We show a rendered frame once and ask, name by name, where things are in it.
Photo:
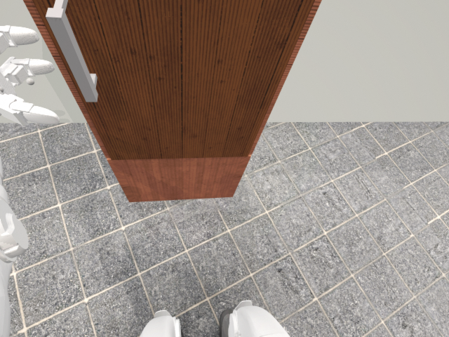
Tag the handle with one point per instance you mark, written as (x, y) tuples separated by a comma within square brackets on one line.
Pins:
[(64, 35)]

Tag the robot left shin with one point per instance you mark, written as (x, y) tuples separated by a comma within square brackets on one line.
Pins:
[(161, 313)]

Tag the left robot hand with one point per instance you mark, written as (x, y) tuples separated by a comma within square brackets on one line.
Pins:
[(13, 72)]

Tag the right robot foot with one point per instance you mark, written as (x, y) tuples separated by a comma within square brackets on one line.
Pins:
[(224, 323)]

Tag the left robot upper arm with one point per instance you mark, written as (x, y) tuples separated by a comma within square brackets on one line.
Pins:
[(13, 242)]

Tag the cupboard door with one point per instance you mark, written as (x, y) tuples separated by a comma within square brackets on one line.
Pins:
[(181, 78)]

